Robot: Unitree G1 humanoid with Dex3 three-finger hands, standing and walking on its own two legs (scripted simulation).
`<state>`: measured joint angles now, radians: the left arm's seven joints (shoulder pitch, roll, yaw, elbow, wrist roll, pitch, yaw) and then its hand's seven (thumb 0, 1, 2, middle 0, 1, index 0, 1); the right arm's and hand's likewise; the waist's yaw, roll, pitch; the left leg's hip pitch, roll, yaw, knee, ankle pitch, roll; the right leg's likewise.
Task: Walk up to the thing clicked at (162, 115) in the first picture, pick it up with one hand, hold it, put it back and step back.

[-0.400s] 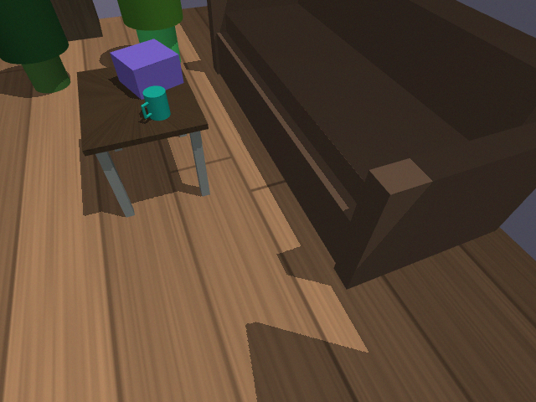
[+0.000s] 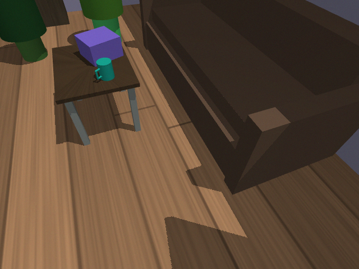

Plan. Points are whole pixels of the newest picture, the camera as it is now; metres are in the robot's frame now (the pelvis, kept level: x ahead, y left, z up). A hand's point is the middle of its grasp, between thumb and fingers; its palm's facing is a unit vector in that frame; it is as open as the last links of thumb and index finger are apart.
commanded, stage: stand
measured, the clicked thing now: (103, 70) +1.19 +0.46 -0.28
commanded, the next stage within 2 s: walk up in 0.72 s
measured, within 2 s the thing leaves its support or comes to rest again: neither
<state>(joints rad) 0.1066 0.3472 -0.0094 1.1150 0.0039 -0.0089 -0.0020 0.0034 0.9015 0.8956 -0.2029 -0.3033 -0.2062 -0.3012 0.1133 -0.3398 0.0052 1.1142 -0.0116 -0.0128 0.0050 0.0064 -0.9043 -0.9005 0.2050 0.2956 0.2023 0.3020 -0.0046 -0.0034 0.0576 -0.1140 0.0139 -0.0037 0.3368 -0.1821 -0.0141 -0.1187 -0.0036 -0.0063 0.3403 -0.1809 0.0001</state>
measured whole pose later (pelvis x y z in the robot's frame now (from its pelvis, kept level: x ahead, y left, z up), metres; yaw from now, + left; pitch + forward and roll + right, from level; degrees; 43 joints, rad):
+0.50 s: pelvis +0.00 +0.00 +0.00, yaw +0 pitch -2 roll +0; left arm 0.12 0.35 -0.01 1.12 0.00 -0.01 0.00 0.00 0.90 0.90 -0.20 -0.30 -0.21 -0.30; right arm 0.12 -0.34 0.01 1.12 -0.01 -0.01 0.00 0.01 -0.90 -0.90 0.21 0.30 0.20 0.30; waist 0.00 0.00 0.06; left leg -0.11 0.01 0.00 0.32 -0.18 -0.02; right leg -0.11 -0.01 -0.01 0.34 -0.18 0.00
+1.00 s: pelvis +0.04 +0.05 -0.02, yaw +10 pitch -3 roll -3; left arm 0.25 0.45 0.09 0.97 0.04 -0.07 0.00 0.00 0.90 0.90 -0.21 -0.30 -0.21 -0.30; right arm 0.23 -0.45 -0.12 0.94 -0.06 0.05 0.13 0.01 -0.91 -0.90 0.20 0.30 0.20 0.30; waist 0.00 0.04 0.07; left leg -0.46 0.15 -0.03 0.74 -0.28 -0.02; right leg -0.04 -0.08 -0.15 0.42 -0.33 0.04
